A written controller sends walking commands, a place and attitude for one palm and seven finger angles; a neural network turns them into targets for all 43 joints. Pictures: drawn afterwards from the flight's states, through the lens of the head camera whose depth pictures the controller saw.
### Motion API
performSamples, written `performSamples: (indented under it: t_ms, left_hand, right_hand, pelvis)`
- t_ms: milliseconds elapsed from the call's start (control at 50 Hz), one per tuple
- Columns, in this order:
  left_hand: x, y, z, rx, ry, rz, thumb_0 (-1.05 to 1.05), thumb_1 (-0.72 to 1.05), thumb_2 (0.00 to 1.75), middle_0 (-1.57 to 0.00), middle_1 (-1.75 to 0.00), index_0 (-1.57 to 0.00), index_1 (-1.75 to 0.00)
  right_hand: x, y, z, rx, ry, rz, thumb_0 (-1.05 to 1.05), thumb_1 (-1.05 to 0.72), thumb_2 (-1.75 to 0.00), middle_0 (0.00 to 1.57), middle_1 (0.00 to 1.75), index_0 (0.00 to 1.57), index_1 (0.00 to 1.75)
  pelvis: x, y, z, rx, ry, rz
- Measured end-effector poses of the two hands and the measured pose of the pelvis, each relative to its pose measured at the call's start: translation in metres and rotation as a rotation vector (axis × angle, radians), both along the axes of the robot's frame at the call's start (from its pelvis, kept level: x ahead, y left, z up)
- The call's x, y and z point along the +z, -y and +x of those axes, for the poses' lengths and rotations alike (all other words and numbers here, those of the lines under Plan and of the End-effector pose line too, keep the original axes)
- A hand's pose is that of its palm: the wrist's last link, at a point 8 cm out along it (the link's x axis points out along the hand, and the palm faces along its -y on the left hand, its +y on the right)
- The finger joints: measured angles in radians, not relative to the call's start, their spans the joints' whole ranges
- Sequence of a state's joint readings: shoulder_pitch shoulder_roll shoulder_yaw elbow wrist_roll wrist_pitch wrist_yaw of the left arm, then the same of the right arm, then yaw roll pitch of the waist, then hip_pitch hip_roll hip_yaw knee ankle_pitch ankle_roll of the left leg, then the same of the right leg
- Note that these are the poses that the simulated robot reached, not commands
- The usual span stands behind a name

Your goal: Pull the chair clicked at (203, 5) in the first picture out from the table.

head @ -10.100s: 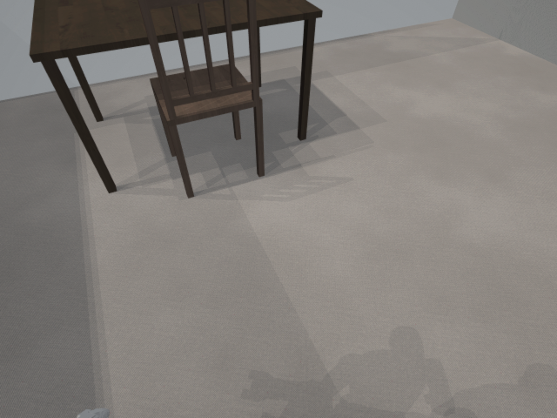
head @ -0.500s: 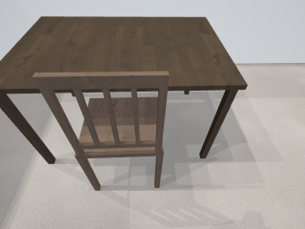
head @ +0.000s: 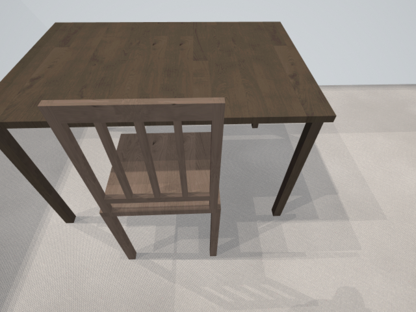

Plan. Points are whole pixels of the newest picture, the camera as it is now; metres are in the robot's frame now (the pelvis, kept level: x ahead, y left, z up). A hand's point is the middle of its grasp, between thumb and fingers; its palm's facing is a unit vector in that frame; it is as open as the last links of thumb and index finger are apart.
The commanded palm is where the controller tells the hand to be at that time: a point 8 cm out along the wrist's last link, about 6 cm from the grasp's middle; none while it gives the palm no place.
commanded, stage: look again from close up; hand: left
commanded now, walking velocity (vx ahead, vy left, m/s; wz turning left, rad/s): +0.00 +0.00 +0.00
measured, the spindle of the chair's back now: (149, 163) +0.50 +0.20 -0.07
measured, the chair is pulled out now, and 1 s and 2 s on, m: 0.00 0.00 0.00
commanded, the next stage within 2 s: shuffle to correct the standing spot in 2.00 s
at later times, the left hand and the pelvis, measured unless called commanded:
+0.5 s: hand out of the picture -0.02 +0.15 -0.17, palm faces +0.04 -0.98 -0.19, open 7.4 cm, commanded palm none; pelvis +0.01 -0.02 +0.00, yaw +0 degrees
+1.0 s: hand out of the picture -0.02 +0.13 -0.17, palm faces +0.05 -0.98 -0.20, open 7.4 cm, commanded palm none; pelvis +0.01 -0.03 +0.00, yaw +0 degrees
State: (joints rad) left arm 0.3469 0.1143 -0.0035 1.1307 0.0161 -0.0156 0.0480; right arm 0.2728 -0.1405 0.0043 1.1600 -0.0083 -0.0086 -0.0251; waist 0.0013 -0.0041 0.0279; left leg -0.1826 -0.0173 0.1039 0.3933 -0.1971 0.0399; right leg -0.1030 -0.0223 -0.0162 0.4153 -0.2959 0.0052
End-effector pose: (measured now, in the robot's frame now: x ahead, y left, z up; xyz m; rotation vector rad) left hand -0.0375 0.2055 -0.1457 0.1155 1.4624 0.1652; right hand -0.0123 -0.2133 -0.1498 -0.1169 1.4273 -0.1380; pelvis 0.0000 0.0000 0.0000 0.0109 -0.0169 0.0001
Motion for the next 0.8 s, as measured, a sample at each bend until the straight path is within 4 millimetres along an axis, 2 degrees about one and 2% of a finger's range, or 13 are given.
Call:
performSamples:
  t_ms: [800]
  left_hand:
    - [0.004, 0.02, 0.014, 0.001, 0.015, 0.018, 0.0, 0.9, 0.9, -0.19, -0.3, -0.2, -0.3]
  right_hand:
    - [-0.002, 0.029, 0.017, 0.016, 0.01, -0.002, 0.0, -0.91, -0.9, 0.2, 0.3, 0.2, 0.3]
  pelvis:
    - [0.001, 0.026, 0.01, 0.002, -0.003, 0.006]
